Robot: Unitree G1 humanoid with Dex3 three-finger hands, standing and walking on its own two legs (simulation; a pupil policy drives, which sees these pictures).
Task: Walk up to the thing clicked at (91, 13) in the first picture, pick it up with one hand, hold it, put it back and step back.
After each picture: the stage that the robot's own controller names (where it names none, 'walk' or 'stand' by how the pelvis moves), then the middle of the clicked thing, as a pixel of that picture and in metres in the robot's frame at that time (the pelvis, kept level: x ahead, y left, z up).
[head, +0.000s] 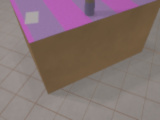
stand; out of the picture +1.03 -0.05 -0.02
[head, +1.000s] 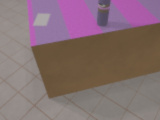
rise first; (104, 6) +0.91 -0.08 +0.00
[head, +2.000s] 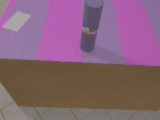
rise first; (90, 27) +0.59 +0.03 +0.02
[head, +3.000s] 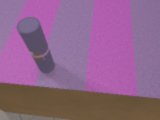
rise first; (39, 49) +0.44 +0.21 +0.01
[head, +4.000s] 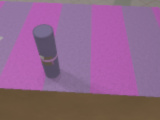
stand; (48, 54) +0.47 +0.15 +0.00
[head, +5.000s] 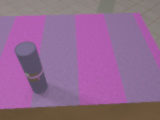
stand; (33, 70) +0.42 +0.21 -0.01
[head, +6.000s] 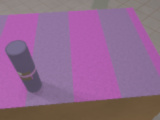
stand; (26, 69) +0.42 +0.23 -0.01
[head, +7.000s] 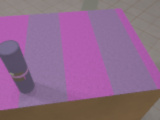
stand; (18, 70) +0.42 +0.27 -0.01
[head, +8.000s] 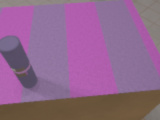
stand; (20, 65) +0.42 +0.25 -0.01
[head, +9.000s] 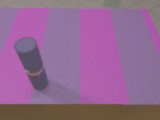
stand; (34, 67) +0.42 +0.21 -0.01
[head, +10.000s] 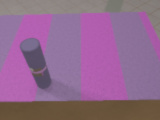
stand; (38, 66) +0.45 +0.21 -0.02
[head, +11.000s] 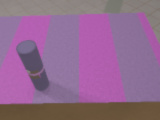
stand; (35, 68) +0.44 +0.22 -0.02
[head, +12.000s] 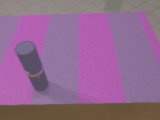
stand; (34, 69) +0.44 +0.22 -0.02
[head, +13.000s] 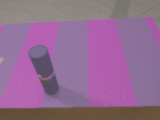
rise first; (45, 72) +0.43 +0.20 -0.02
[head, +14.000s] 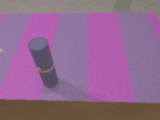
go down; (45, 65) +0.45 +0.20 -0.02
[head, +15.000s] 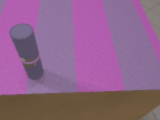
go down; (29, 55) +0.46 +0.18 +0.00
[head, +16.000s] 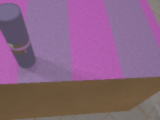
go down; (18, 41) +0.48 +0.19 +0.04
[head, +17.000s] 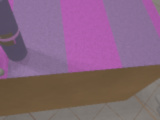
close in; (6, 31) +0.48 +0.19 +0.07
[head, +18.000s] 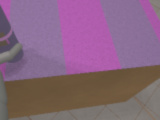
close; out of the picture +0.48 +0.20 +0.08
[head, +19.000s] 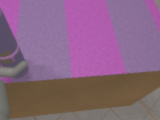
lift; (5, 48) +0.42 +0.20 +0.07
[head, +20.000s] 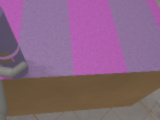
lift; (6, 48) +0.42 +0.21 +0.07
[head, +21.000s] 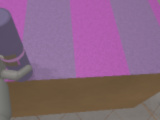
lift; (11, 51) +0.41 +0.20 +0.07
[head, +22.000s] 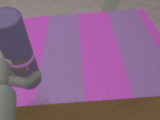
lift; (20, 56) +0.34 +0.17 +0.20
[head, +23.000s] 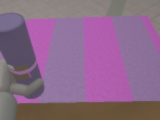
hold; (22, 63) +0.31 +0.18 +0.19
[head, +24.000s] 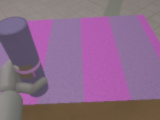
hold; (27, 63) +0.33 +0.17 +0.17
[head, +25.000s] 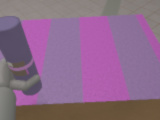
crouch; (21, 61) +0.35 +0.19 +0.15
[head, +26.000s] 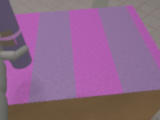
lower; (8, 32) +0.45 +0.21 +0.18
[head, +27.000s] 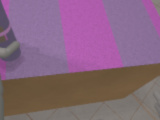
lower; out of the picture +0.49 +0.20 +0.08
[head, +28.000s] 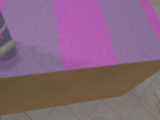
lower; out of the picture +0.49 +0.20 +0.08
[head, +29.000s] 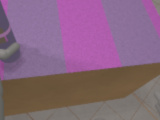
lower; out of the picture +0.49 +0.20 +0.08
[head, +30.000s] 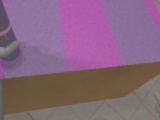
lower; out of the picture +0.49 +0.20 +0.08
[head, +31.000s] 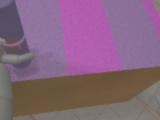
open; (12, 36) +0.47 +0.17 +0.07
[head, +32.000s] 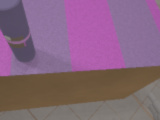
sink last; (17, 32) +0.46 +0.17 +0.07
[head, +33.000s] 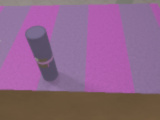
stand; (44, 56) +0.46 +0.19 +0.03
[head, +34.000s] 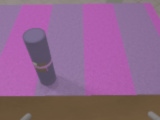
stand; (42, 60) +0.43 +0.17 +0.03
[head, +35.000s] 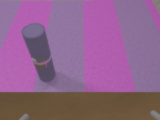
stand; (41, 56) +0.44 +0.17 +0.04
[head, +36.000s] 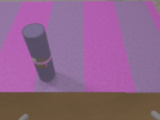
stand; (41, 56) +0.44 +0.17 +0.04
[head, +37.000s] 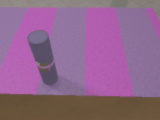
stand; (45, 61) +0.44 +0.17 +0.02
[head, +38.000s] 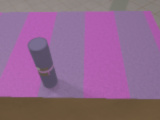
walk; (44, 65) +0.45 +0.18 -0.02
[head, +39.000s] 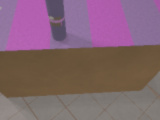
walk; (56, 16) +0.63 +0.13 +0.00
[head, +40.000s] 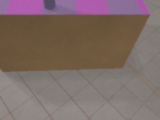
walk; out of the picture +0.92 +0.20 +0.00
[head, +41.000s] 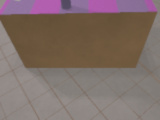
stand; out of the picture +1.06 +0.15 +0.00
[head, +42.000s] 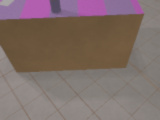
stand; out of the picture +1.06 +0.19 -0.02
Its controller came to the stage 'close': yes
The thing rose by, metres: 0.21
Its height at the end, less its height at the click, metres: +0.00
